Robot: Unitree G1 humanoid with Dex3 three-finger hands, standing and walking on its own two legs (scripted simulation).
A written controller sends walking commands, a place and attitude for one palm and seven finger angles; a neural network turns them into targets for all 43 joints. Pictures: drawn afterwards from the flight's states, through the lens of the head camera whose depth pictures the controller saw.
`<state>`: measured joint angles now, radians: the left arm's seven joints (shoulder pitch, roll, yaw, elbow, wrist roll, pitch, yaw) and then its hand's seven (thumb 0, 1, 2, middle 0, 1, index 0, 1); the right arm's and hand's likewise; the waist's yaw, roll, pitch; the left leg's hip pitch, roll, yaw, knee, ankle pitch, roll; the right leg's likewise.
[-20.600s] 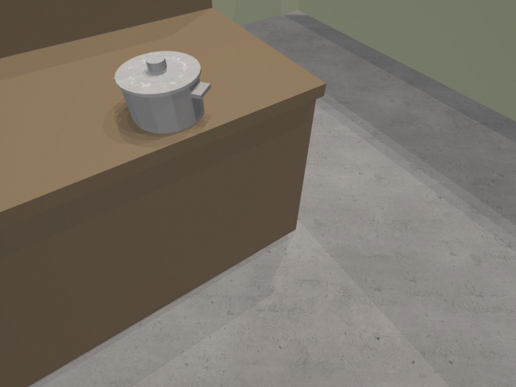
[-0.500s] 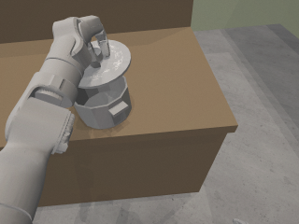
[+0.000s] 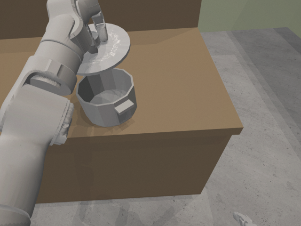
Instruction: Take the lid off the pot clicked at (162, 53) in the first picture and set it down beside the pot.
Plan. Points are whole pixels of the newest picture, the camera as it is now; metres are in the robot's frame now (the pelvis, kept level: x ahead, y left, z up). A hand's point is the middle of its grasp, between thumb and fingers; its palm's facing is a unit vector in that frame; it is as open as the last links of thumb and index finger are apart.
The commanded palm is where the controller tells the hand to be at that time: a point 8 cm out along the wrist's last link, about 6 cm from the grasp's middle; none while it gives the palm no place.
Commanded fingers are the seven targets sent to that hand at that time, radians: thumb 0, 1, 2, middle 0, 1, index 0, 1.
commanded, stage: lift the lid straight up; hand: left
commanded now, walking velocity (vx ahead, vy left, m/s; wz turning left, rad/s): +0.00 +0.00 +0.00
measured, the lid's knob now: (91, 39) +0.51 +0.14 +0.25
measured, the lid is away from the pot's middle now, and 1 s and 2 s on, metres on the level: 0.01 0.07 0.20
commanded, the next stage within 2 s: move the lid sideways beside the pot in 0.24 s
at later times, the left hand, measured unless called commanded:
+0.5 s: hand (88, 30) +0.49 +0.13 +0.28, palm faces -0.22 -0.12 -0.97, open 6.3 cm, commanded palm +0.48 +0.15 +0.36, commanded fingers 0.00 0.79 0.68 -0.95 -1.04 -1.04 -1.08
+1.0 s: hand (58, 36) +0.48 +0.20 +0.28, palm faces -0.21 -0.12 -0.97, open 6.2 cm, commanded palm +0.47 +0.21 +0.36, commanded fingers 0.00 0.79 0.68 -0.95 -1.04 -1.04 -1.08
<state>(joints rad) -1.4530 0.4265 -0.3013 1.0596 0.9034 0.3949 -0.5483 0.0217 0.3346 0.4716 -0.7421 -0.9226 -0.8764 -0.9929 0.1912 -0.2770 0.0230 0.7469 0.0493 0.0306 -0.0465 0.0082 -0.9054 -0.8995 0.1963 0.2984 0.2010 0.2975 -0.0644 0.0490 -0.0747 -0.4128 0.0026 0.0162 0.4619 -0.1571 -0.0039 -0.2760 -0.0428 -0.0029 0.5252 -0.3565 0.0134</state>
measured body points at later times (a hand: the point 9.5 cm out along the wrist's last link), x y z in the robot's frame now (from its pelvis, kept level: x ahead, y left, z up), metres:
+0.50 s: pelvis +0.00 +0.00 +0.00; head +0.03 -0.03 +0.45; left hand +0.50 +0.13 +0.34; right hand +0.09 -0.26 -0.13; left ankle +0.04 +0.13 -0.73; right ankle -0.06 -0.13 -0.73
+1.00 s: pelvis +0.00 +0.01 +0.00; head +0.03 -0.01 +0.45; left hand +0.49 +0.20 +0.33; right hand +0.11 -0.26 -0.13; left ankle +0.04 +0.13 -0.73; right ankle -0.06 -0.13 -0.73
